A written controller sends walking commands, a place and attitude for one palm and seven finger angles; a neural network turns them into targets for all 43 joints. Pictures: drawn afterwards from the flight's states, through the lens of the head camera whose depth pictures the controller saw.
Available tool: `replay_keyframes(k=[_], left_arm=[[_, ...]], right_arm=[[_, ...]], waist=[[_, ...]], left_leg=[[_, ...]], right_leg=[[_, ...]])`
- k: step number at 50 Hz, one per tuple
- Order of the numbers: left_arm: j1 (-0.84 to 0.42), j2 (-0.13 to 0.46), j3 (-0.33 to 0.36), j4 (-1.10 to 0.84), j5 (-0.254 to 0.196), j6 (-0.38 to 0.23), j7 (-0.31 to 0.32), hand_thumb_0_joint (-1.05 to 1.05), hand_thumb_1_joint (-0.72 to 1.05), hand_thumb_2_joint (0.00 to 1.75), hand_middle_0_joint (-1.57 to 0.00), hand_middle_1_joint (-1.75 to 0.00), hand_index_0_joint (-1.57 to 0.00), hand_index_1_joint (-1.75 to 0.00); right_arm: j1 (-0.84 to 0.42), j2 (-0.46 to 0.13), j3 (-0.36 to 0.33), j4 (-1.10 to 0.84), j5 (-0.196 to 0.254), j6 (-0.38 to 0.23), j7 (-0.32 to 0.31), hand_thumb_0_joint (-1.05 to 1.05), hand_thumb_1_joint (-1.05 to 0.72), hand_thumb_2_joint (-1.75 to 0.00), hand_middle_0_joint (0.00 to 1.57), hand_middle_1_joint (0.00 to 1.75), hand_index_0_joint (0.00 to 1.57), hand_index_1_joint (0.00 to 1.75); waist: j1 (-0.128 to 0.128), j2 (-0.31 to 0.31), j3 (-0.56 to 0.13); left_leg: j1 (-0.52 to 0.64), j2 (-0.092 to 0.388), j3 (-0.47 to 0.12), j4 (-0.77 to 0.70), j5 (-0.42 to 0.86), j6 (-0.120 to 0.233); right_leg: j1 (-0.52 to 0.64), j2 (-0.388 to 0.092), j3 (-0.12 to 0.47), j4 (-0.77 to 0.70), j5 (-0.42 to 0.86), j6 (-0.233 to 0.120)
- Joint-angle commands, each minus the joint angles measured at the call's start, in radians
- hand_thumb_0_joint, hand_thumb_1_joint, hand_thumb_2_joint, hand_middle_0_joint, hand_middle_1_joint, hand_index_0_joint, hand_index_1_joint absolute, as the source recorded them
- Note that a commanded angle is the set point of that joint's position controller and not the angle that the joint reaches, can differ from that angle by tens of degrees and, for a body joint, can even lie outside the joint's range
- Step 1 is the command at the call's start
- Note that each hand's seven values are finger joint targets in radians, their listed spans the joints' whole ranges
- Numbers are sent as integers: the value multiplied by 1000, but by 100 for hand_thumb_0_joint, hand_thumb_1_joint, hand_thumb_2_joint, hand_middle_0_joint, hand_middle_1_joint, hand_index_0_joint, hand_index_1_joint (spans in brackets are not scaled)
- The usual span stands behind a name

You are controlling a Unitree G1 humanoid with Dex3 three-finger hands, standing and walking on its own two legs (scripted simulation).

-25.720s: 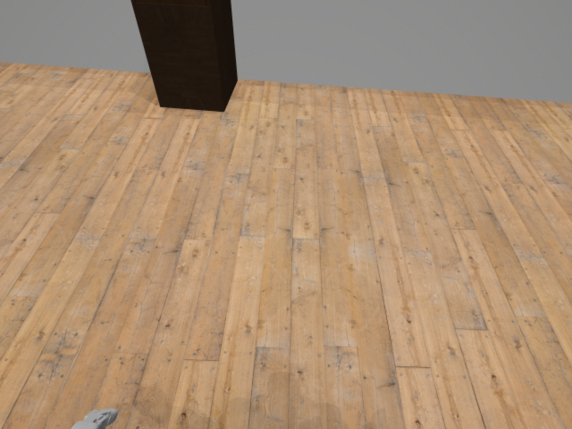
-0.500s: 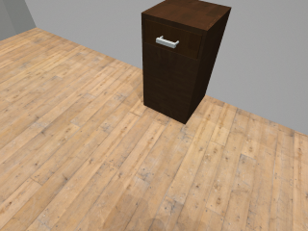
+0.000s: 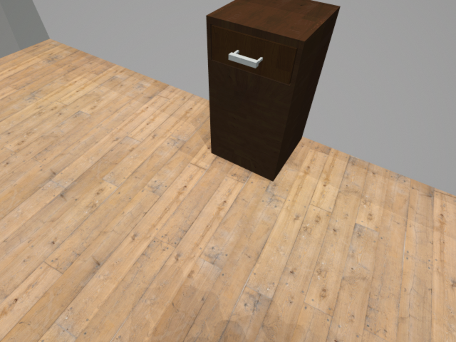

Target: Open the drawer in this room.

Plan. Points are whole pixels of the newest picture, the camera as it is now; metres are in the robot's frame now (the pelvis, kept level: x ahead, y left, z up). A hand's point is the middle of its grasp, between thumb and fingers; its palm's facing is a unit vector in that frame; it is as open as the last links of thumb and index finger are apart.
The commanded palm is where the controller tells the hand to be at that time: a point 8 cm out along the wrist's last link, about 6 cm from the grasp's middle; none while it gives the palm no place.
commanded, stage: walk to a spot facing it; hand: left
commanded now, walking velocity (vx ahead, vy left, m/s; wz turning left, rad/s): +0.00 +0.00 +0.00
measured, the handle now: (245, 57) +1.17 -0.01 -0.07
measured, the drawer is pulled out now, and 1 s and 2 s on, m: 0.00 0.00 0.00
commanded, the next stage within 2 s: turn to face it in 1.28 s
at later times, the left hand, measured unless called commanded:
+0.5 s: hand out of the picture -0.02 +0.22 -0.20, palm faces +0.28 -0.94 -0.17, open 7.4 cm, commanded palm none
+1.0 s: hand (108, 258) +0.32 +0.30 -0.15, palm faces +0.40 -0.88 -0.24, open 7.4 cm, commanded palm none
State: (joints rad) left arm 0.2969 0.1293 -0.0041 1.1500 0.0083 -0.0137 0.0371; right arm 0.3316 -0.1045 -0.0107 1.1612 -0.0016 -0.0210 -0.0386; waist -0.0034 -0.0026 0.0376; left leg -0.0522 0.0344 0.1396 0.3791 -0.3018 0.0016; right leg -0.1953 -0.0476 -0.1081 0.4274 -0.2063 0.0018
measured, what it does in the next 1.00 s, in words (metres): walks ahead, turning left: left foot, then right foot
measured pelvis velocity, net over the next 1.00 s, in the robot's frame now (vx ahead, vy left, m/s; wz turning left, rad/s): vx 0.26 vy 0.07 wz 0.50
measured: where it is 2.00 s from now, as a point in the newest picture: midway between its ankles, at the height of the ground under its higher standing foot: (191, 300)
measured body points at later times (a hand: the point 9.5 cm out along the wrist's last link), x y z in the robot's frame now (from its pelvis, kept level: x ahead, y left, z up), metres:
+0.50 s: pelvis +0.05 +0.04 -0.02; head +0.07 +0.08 +0.43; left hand -0.04 +0.27 -0.19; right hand +0.14 -0.20 -0.15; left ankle +0.04 +0.15 -0.74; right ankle +0.02 -0.12 -0.74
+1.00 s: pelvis +0.26 +0.07 -0.02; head +0.31 +0.06 +0.42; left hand +0.29 +0.35 -0.13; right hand +0.34 -0.15 -0.19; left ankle +0.08 +0.14 -0.68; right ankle +0.37 +0.00 -0.74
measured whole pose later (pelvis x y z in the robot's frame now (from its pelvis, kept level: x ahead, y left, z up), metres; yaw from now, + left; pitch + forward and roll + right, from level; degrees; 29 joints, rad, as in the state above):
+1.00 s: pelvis +0.26 +0.07 -0.02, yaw +29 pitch +0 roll +1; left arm 0.06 0.18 0.03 0.88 0.02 -0.08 -0.03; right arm 0.33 -0.19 -0.07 1.05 -0.01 -0.01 0.01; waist -0.06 0.05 0.10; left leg -0.26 0.00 -0.05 1.03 -0.50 0.01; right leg -0.42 -0.11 -0.16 0.68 -0.24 -0.02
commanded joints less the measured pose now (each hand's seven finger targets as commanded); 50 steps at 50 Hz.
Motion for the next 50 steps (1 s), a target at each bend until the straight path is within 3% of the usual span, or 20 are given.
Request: replay_keyframes(k=[1,5,11,14,15,19,23,24,25,26,27,31,39,42,44,45,46,47,48,50], left_arm=[[68,91,16,-19,1,-11,6,0,90,90,-20,-30,-20,-30],[62,93,27,-31,-1,-1,9,0,90,90,-20,-30,-20,-30],[54,141,65,-91,22,13,-15,0,90,90,-20,-30,-20,-30],[155,210,92,-84,23,4,-9,0,90,90,-20,-30,-20,-30],[197,211,95,-79,20,-9,-6,0,90,90,-20,-30,-20,-30],[70,214,105,-117,32,-36,-4,0,90,90,-20,-30,-20,-30],[-4,266,111,-142,17,-26,-26,0,90,90,-20,-30,-20,-30],[-29,240,106,-159,10,-23,-37,0,90,90,-20,-30,-20,-30],[-67,168,92,-221,2,-19,-53,0,90,90,-20,-30,-20,-30],[-173,155,84,-272,13,-15,-51,0,90,90,-20,-30,-20,-30],[-196,157,87,-276,17,-18,-50,0,90,90,-20,-30,-20,-30],[-127,150,89,-224,23,-20,-62,0,90,90,-20,-30,-20,-30],[-261,149,72,-312,12,-25,-65,0,90,90,-20,-30,-20,-30],[-265,144,69,-324,10,-33,-71,0,90,90,-20,-30,-20,-30],[-141,172,78,-290,11,-43,-68,0,90,90,-20,-30,-20,-30],[15,215,92,-246,15,-55,-63,0,90,90,-20,-30,-20,-30],[178,334,125,-203,29,-65,-46,0,90,90,-20,-30,-20,-30],[222,404,135,-192,19,-59,-38,0,90,90,-20,-30,-20,-30],[157,362,129,-209,12,-56,-32,0,90,90,-20,-30,-20,-30],[12,274,108,-236,13,-64,-30,0,90,90,-20,-30,-20,-30]], right_arm=[[81,-96,-16,-18,-5,-14,-7,0,-90,-90,20,30,20,30],[74,-85,-17,-29,-9,1,-1,0,-90,-90,20,30,20,30],[34,-128,-46,-108,-24,23,14,0,-90,-90,20,30,20,30],[-27,-100,-46,-172,-19,19,22,0,-90,-90,20,30,20,30],[-109,-107,-47,-199,-17,13,31,0,-90,-90,20,30,20,30],[-139,-93,-56,-237,-6,5,64,0,-90,-90,20,30,20,30],[31,-123,-61,-194,-15,-2,72,0,-90,-90,20,30,20,30],[139,-194,-82,-167,-19,-7,66,0,-90,-90,20,30,20,30],[226,-311,-115,-154,-32,-14,55,0,-90,-90,20,30,20,30],[263,-360,-124,-136,-27,-9,41,0,-90,-90,20,30,20,30],[206,-342,-114,-148,-22,-7,39,0,-90,-90,20,30,20,30],[8,-251,-78,-209,-25,-43,27,0,-90,-90,20,30,20,30],[50,-254,-91,-185,-21,-54,31,0,-90,-90,20,30,20,30],[19,-261,-93,-183,-26,-48,32,0,-90,-90,20,30,20,30],[-2,-268,-96,-182,-24,-42,33,0,-90,-90,20,30,20,30],[-14,-257,-95,-186,-17,-45,36,0,-90,-90,20,30,20,30],[-3,-193,-82,-207,-7,-48,46,0,-90,-90,20,30,20,30],[3,-161,-73,-245,-1,-43,43,0,-90,-90,20,30,20,30],[-38,-185,-81,-251,-4,-36,42,0,-90,-90,20,30,20,30],[-93,-165,-83,-226,-9,-21,59,0,-90,-90,20,30,20,30]], waist=[[6,8,58],[9,25,48],[23,-11,146],[84,-257,98],[111,-227,92],[44,-107,39],[-52,-29,-54],[-110,148,-90],[-155,460,-49],[-174,365,-17],[-135,220,16],[-26,84,56],[-41,93,1],[-35,127,4],[27,88,-35],[100,4,-107],[161,-254,-229],[141,-390,-287],[128,-243,-182],[74,-153,-40]], left_leg=[[-107,103,-102,-88,177,17],[-161,92,-116,-43,137,15],[-390,75,-192,6,-354,59],[-566,-1,-40,390,-254,20],[-603,34,-74,554,-269,14],[-522,116,-107,535,-256,8],[-96,-3,54,174,15,-10],[42,24,-58,89,-56,11],[118,282,-534,-83,-129,108],[91,397,-699,-178,-131,195],[40,394,-661,-179,-162,215],[-114,252,-445,-162,25,161],[54,194,-318,-115,392,179],[-12,168,-289,-66,439,146],[-97,137,-285,65,482,113],[-205,91,-254,251,443,77],[-432,-26,-163,567,69,26],[-558,-88,-169,834,-298,8],[-594,-21,-209,947,-260,15],[-599,57,-197,1013,-70,8]], right_leg=[[33,-88,94,-64,175,-23],[44,-101,54,-15,94,-9],[-49,-127,71,-5,-416,-21],[117,-356,326,-224,-587,-123],[124,-430,407,-283,-517,-176],[73,-441,164,-194,-235,-137],[-86,-309,-116,51,-156,-37],[-194,-227,-176,307,-153,2],[-503,-74,-174,637,-401,79],[-611,-63,-13,768,-426,63],[-615,-111,47,803,-351,43],[-509,-122,85,778,-126,60],[-498,-96,56,430,-58,91],[-315,-49,0,225,-28,78],[-72,-6,-27,117,47,60],[172,-32,8,62,102,48],[441,-289,255,11,100,-12],[462,-507,553,-85,181,-81],[361,-502,518,-115,110,-117],[129,-433,390,-156,-91,-78]])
